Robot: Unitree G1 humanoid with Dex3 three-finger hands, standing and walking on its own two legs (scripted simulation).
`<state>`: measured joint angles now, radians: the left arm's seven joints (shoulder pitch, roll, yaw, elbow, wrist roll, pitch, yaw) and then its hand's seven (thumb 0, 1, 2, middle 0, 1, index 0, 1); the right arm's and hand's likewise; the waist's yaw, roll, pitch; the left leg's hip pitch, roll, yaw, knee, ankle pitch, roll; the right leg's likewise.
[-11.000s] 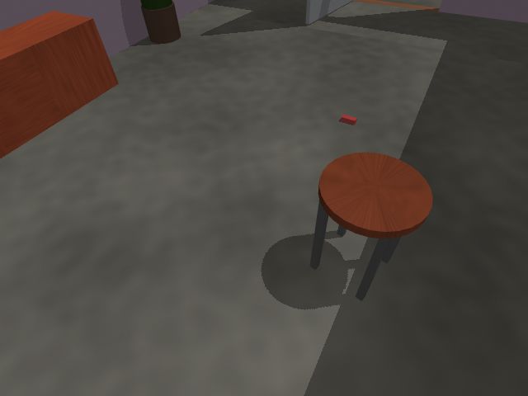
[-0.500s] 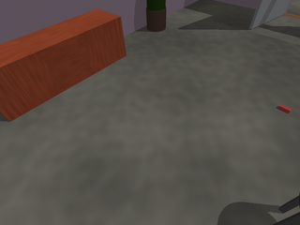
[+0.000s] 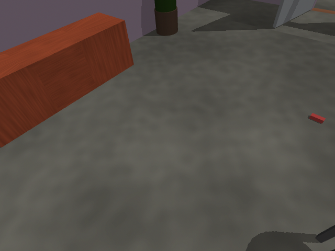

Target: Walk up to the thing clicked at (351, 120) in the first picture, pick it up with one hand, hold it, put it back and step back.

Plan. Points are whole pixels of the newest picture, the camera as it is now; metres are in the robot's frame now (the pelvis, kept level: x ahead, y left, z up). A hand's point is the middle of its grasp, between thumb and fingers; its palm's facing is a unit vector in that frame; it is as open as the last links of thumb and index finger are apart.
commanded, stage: walk up
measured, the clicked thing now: (317, 118) +1.17 -1.10 -0.75
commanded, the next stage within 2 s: stand in 1.74 s
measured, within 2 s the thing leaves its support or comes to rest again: neither
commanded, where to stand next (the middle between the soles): +0.31 +0.03 m, yaw +0 degrees
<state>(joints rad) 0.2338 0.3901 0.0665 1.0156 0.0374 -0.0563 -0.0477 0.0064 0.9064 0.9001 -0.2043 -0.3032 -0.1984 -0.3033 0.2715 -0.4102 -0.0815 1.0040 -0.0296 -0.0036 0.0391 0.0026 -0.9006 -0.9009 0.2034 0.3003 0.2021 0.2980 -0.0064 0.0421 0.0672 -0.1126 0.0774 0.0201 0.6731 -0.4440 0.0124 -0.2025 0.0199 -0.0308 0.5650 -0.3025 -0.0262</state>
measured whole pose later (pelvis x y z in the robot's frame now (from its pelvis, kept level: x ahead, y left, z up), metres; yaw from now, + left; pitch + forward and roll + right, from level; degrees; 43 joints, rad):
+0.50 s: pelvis +0.15 +0.05 +0.00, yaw -13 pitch -3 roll +0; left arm 0.37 0.41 0.03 0.86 0.01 -0.06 -0.01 0.01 0.91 0.90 -0.21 -0.30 -0.20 -0.30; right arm 0.18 -0.36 -0.06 0.75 -0.01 -0.04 0.07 0.00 -0.90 -0.90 0.20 0.30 0.20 0.30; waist 0.02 0.00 0.12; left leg -0.29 0.04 0.10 0.55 -0.20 0.04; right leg -0.38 0.00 0.02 1.10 -0.42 -0.04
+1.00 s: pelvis +0.26 +0.05 -0.02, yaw -23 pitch -2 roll +1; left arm 0.21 0.40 0.01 0.82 0.01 -0.03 0.02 0.00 0.90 0.90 -0.21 -0.30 -0.20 -0.30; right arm 0.20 -0.39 -0.05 0.85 -0.01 0.00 0.01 0.00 -0.90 -0.90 0.20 0.30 0.20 0.30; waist 0.00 0.01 0.13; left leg -0.33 0.04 0.03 0.74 -0.36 -0.02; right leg -0.40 0.00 0.12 0.80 -0.35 0.01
